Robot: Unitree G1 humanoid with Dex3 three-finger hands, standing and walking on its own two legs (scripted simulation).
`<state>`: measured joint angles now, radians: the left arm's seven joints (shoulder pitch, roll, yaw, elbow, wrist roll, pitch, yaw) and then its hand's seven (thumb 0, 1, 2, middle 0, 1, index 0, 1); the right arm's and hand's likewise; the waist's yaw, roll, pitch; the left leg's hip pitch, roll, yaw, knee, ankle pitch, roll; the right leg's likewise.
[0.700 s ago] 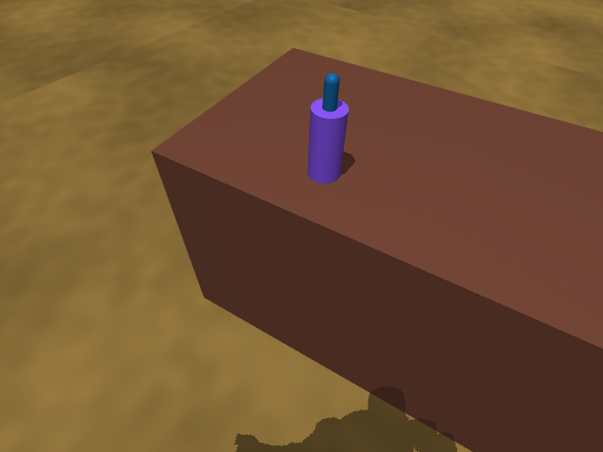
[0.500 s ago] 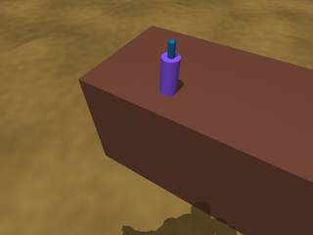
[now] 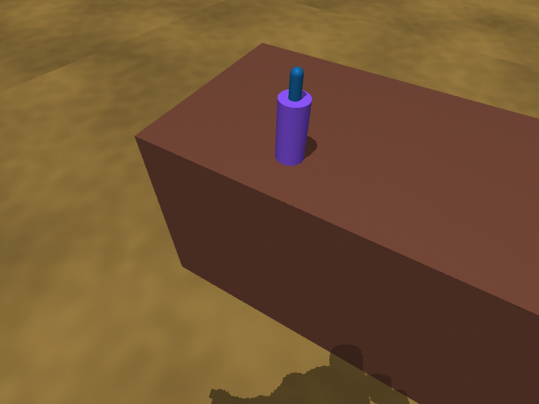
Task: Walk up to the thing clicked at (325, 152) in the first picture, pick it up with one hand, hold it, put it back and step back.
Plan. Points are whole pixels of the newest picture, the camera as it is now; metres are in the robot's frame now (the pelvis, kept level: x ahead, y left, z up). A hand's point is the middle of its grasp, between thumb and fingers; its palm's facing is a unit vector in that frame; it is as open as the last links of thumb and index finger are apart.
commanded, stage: stand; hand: left
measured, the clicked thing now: (293, 116) +0.69 -0.04 +0.03
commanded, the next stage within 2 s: walk up in 0.42 s
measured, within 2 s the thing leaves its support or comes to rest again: neither
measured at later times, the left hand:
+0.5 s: hand out of the picture +0.07 +0.26 -0.16, palm faces -0.05 -0.94 -0.33, open 7.4 cm
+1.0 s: hand (138, 367) +0.21 +0.23 -0.13, palm faces -0.24 -0.85 -0.48, open 7.4 cm
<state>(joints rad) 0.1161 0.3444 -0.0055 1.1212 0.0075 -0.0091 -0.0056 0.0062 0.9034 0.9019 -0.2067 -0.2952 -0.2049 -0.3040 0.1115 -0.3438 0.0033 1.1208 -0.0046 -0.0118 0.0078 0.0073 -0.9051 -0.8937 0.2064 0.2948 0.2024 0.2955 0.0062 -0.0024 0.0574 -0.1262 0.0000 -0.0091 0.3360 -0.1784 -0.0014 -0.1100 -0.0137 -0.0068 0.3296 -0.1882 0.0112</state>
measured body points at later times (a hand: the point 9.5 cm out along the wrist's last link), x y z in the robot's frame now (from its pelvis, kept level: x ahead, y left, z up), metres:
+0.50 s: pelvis +0.01 +0.00 +0.00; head +0.02 +0.00 +0.45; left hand +0.07 +0.31 -0.14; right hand +0.09 -0.30 -0.13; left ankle +0.00 +0.12 -0.74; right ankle -0.01 -0.13 -0.74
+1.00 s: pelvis +0.13 -0.04 -0.01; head +0.16 -0.09 +0.43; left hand +0.22 +0.27 -0.10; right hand +0.14 -0.37 -0.15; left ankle +0.23 +0.12 -0.68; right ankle +0.10 -0.16 -0.75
